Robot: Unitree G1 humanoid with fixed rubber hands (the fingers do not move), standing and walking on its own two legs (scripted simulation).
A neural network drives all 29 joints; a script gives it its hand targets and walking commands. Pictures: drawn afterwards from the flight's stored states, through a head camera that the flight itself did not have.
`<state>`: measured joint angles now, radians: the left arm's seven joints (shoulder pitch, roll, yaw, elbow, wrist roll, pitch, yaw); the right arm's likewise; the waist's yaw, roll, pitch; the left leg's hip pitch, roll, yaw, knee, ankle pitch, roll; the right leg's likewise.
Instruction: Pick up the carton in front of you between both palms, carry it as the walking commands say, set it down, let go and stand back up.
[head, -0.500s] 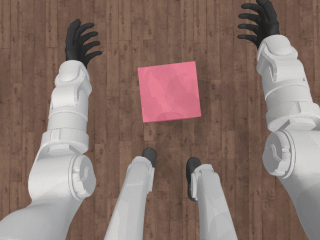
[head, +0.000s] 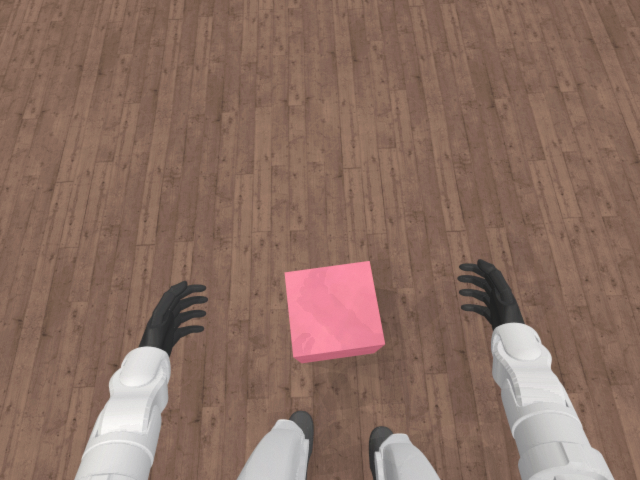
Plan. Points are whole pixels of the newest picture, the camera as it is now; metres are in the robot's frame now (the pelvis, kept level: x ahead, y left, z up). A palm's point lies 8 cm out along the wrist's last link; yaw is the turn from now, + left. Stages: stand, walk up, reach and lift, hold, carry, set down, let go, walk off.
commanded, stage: let go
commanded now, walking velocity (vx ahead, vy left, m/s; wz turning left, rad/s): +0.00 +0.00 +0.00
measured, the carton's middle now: (332, 316) +0.40 +0.02 -0.61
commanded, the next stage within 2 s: stand in 0.82 s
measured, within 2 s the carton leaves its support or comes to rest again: neither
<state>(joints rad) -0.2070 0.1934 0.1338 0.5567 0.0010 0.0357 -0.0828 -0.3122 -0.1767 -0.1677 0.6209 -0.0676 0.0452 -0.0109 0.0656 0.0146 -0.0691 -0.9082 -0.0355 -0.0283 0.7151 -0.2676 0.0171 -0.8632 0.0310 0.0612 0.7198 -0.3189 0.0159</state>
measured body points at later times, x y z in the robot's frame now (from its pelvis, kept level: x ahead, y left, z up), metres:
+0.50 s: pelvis +0.02 -0.03 +0.04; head +0.04 -0.02 +0.49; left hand +0.19 +0.21 -0.04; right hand +0.20 -0.26 -0.04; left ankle +0.02 +0.10 -0.70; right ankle -0.01 -0.13 -0.70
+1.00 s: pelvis +0.03 -0.01 +0.03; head +0.03 +0.01 +0.48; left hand +0.18 +0.27 -0.06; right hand +0.18 -0.29 -0.05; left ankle +0.02 +0.10 -0.70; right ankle -0.01 -0.13 -0.70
